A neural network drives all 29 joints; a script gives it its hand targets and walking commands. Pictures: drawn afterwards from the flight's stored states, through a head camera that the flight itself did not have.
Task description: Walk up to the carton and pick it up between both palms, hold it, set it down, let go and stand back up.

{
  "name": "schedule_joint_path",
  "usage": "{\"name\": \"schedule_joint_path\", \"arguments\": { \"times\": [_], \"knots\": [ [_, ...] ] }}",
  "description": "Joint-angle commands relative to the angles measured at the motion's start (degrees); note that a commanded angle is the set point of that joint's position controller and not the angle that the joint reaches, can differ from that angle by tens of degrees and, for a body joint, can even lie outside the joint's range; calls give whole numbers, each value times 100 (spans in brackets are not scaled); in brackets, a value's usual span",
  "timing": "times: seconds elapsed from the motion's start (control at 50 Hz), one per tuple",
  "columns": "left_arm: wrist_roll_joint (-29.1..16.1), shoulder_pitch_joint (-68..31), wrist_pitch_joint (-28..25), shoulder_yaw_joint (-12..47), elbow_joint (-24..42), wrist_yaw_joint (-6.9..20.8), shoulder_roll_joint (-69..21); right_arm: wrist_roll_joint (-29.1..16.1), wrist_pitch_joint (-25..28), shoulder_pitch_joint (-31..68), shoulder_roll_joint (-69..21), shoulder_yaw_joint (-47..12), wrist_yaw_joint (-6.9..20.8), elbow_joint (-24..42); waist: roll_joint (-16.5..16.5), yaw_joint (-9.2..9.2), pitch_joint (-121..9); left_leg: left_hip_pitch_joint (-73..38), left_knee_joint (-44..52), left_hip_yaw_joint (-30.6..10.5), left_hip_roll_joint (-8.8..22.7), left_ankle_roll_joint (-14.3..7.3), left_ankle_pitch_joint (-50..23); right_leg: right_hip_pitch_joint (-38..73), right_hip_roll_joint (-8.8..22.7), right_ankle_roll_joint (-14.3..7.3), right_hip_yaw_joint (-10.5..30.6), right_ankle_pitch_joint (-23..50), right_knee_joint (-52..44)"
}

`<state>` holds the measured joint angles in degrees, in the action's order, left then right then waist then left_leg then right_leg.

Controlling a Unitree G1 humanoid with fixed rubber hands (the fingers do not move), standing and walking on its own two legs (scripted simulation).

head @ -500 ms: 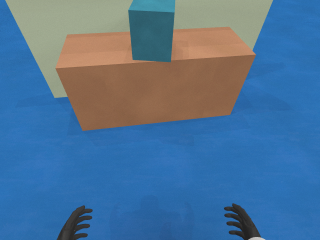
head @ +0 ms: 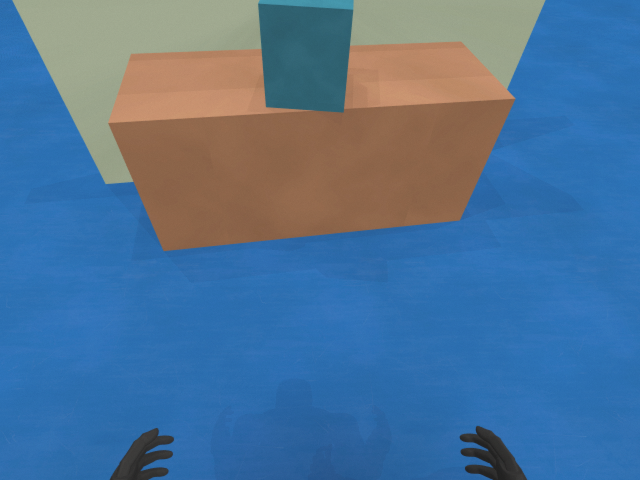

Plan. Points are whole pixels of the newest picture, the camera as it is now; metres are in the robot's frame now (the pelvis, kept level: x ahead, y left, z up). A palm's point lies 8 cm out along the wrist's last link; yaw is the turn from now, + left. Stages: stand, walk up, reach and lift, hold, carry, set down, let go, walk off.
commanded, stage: stand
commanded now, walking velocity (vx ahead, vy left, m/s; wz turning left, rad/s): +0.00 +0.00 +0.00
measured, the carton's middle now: (308, 45) +1.25 +0.01 -0.02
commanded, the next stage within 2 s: walk up in 1.08 s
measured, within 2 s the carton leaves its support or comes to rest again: neither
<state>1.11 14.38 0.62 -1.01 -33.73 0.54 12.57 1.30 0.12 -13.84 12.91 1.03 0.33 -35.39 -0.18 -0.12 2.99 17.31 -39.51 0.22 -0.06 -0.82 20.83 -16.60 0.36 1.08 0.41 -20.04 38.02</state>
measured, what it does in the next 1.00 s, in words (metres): stands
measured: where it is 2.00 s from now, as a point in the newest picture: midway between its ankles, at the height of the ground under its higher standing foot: outside the picture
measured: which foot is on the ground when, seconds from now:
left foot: down 0.00-1.00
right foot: down 0.00-1.00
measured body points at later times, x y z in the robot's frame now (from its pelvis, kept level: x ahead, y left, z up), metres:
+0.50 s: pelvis -0.01 +0.01 +0.00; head +0.00 +0.02 +0.45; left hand +0.11 +0.26 -0.10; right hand +0.13 -0.23 -0.09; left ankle +0.00 +0.11 -0.72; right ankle +0.00 -0.13 -0.72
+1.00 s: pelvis -0.01 +0.00 +0.01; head -0.01 +0.00 +0.46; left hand +0.08 +0.26 -0.11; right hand +0.11 -0.24 -0.11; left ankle +0.00 +0.11 -0.72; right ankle +0.00 -0.13 -0.72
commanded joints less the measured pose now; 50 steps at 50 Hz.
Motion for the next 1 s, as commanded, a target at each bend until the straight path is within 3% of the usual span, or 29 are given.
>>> {"name": "schedule_joint_path", "arguments": {
  "times": [0.0, 0.02, 0.04, 0.12, 0.16, 0.22, 0.32, 0.38, 0.46, 0.48, 0.52, 0.54, 0.58, 0.6, 0.62, 0.72, 0.74, 0.78, 0.8, 0.82, 0.84, 0.86, 0.94, 0.96, 0.98],
  "knots": [
    [-28, 42, -172, -257, 575, -21, 686, -1, 172, 142, 701, 223, -43, 610, -175, 85, -413, -155, 868, -588, 427, -90, -1436, 89, 323, -181, 358, 1325, -692],
    [-19, 27, -175, -248, 596, -26, 734, -33, 177, 81, 718, 241, -34, 639, -76, 21, -377, -58, 949, -629, 466, -94, -1281, 135, 307, -158, 327, 1175, -690],
    [-3, 68, -163, -261, 589, -21, 638, -40, 166, 149, 727, 257, -24, 594, -287, 84, -476, -11, 1069, -694, 481, -122, -1056, 224, 245, -138, 262, 975, -680],
    [-5, -12, -175, -263, 561, -32, 708, -25, 168, 157, 696, 236, -15, 625, 12, 30, -404, -42, 1068, -654, 499, -144, -1038, 229, 306, -146, 337, 1115, -726],
    [-21, -73, -188, -271, 544, -39, 787, -42, 174, 110, 726, 224, -4, 625, -62, -56, -416, -135, 1067, -651, 447, -131, -1284, 297, 336, -139, 350, 1251, -715],
    [-31, 25, -181, -267, 510, -39, 725, -20, 198, 206, 749, 210, -16, 598, -117, 67, -638, -250, 1112, -682, 519, -165, -1417, 326, 332, -141, 304, 1132, -660],
    [-18, 1, -180, -286, 424, -24, 697, -46, 181, 205, 754, 267, -6, 579, 0, 16, -649, -259, 1168, -716, 526, -201, -1140, 500, 357, -154, 260, 965, -737],
    [-44, 64, -153, -278, 398, -23, 690, -25, 151, 263, 768, 274, -2, 570, -232, 59, -303, -6, 1273, -703, 481, -202, -768, 293, 369, -163, 321, 722, -796],
    [-35, 130, -158, -337, 358, -27, 828, -73, 160, -73, 800, 259, 16, 529, 1, -27, -21, 152, 1363, -827, 490, -186, -694, 272, 401, -158, 330, 599, -920],
    [-11, 201, -163, -312, 364, -25, 768, -62, 164, 20, 780, 279, 7, 492, -194, 38, -177, 96, 1386, -835, 501, -198, -668, 322, 388, -152, 276, 628, -899],
    [-5, 156, -180, -308, 306, -28, 745, -90, 189, 45, 750, 287, 5, 461, -125, 32, -214, 165, 1422, -810, 496, -188, -684, 447, 353, -152, 216, 695, -898],
    [-17, 252, -189, -276, 298, -34, 755, -66, 181, 82, 728, 288, -4, 506, -336, 61, -238, 125, 1402, -815, 454, -198, -491, 365, 383, -166, 286, 559, -929],
    [-39, 233, -192, -285, 230, -39, 803, -71, 166, 41, 679, 265, -13, 530, 26, 41, -50, 40, 1312, -759, 445, -183, -594, 85, 422, -175, 332, 589, -1035],
    [-20, 155, -190, -281, 229, -39, 840, -78, 168, -45, 719, 270, 1, 538, -134, -68, -66, 95, 1361, -720, 398, -144, -626, 157, 435, -174, 301, 655, -994],
    [-21, 187, -195, -319, 251, -27, 838, -49, 182, -9, 742, 280, 3, 507, -115, 28, -48, 129, 1413, -762, 416, -168, -603, 247, 401, -149, 267, 590, -920],
    [-34, 305, -192, -277, 153, -39, 782, -63, 162, -85, 797, 296, -23, 430, -95, 24, -299, 145, 1471, -877, 451, -181, -234, 336, 403, -191, 299, 451, -969],
    [-27, 319, -202, -279, 123, -42, 805, -49, 163, -38, 730, 281, -31, 436, 60, 59, -269, 85, 1436, -817, 418, -149, -350, 320, 401, -185, 279, 551, -953],
    [-4, 298, -194, -282, 117, -62, 808, -46, 187, -106, 737, 278, -27, 390, -117, 0, -526, -52, 1376, -857, 463, -164, -630, 445, 460, -230, 272, 618, -903],
    [-16, 230, -208, -274, 106, -64, 813, -47, 203, -124, 717, 263, -32, 388, 91, 23, -652, -170, 1319, -831, 456, -169, -907, 436, 466, -253, 265, 758, -862],
    [-7, 262, -200, -257, 111, -52, 748, -38, 204, -120, 765, 295, -19, 382, -276, 7, -674, -103, 1394, -874, 458, -187, -875, 508, 377, -212, 195, 748, -792],
    [-21, 374, -198, -271, 86, -57, 755, -39, 189, -19, 754, 292, -17, 347, -361, 104, -517, -54, 1385, -872, 493, -196, -891, 465, 409, -177, 183, 762, -840],
    [-14, 291, -204, -303, 70, -68, 849, -69, 180, -91, 696, 283, -7, 378, -152, -21, -494, -129, 1302, -776, 408, -153, -971, 370, 486, -233, 255, 808, -901],
    [-41, 347, -196, -246, 16, -73, 834, -71, 146, -170, 762, 303, -26, 323, 150, 20, -47, -68, 1143, -757, 392, -139, -1161, 80, 527, -241, 319, 925, -1059],
    [-34, 351, -202, -255, -11, -84, 801, -59, 148, -271, 727, 334, -27, 315, -42, -25, -192, -192, 1140, -730, 389, -138, -1160, 98, 520, -255, 335, 931, -1054],
    [-43, 395, -208, -244, -22, -79, 825, -58, 139, -286, 706, 314, -32, 274, 61, -28, -17, -167, 1110, -698, 385, -136, -1329, 105, 556, -269, 326, 1146, -1034]
  ]
}}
